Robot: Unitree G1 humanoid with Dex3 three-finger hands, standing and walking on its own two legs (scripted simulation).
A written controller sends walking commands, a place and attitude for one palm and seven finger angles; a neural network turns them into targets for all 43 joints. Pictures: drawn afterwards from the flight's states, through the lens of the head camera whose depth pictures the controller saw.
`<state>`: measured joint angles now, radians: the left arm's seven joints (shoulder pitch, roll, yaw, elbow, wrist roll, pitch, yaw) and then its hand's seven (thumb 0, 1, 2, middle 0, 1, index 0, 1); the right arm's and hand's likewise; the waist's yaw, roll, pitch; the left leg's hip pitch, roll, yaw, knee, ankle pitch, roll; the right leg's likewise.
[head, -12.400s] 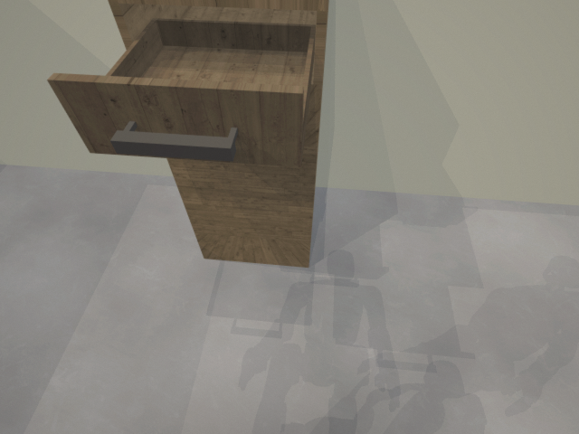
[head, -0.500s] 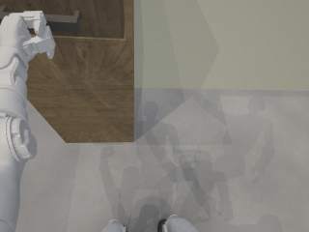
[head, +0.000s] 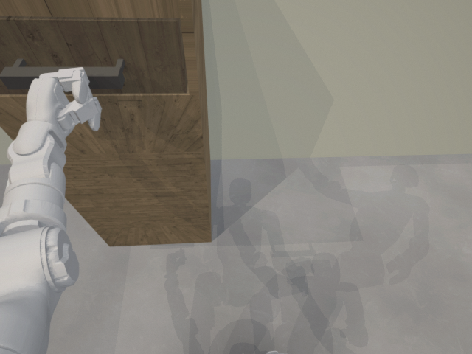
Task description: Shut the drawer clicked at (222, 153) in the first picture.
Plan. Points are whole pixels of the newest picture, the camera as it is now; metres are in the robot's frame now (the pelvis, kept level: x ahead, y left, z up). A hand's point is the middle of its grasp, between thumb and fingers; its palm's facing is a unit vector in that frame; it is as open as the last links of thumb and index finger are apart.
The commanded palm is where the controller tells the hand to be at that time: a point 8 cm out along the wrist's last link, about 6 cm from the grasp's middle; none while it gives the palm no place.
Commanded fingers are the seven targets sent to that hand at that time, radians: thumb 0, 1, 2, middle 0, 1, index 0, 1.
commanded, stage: draw the hand back to the body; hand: left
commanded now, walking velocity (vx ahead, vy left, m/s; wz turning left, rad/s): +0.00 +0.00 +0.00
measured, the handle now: (68, 70) +0.58 +0.25 +0.15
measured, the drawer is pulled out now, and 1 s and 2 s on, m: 0.00 0.00 0.00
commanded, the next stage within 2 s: step back with the hand held close in 1.40 s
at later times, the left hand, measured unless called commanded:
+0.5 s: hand (48, 168) +0.35 +0.21 +0.17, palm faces +0.00 -1.00 -0.03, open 3.3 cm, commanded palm +0.32 +0.27 +0.17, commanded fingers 0.00 0.90 0.90 -1.40 -1.60 -1.40 -1.60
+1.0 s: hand out of the picture +0.22 +0.23 +0.19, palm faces +0.40 -0.87 -0.30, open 3.2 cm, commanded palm +0.16 +0.27 +0.19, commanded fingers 0.00 0.90 0.90 -1.40 -1.60 -1.40 -1.60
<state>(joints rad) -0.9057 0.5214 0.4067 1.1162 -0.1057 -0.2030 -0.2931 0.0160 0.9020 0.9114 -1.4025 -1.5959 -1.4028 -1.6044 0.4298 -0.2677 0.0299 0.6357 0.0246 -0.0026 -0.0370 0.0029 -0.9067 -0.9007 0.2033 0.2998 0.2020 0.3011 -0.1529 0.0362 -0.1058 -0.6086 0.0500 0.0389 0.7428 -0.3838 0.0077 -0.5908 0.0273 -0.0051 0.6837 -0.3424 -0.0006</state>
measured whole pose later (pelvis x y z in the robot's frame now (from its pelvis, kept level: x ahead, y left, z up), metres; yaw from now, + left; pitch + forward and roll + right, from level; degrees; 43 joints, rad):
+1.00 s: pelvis -0.01 -0.01 +0.03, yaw +2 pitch -4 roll +0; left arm 0.21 0.31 0.25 -0.19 -0.08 -0.09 0.08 0.01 0.90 0.90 -1.41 -1.60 -1.41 -1.60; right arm 0.20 -0.22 0.04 0.65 0.01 -0.06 -0.07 0.01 -0.91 -0.90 0.20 0.30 0.20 0.30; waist 0.04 0.07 0.00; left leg -0.10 0.02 0.02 0.41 -0.23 0.00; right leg -0.10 0.00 -0.02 0.41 -0.23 -0.01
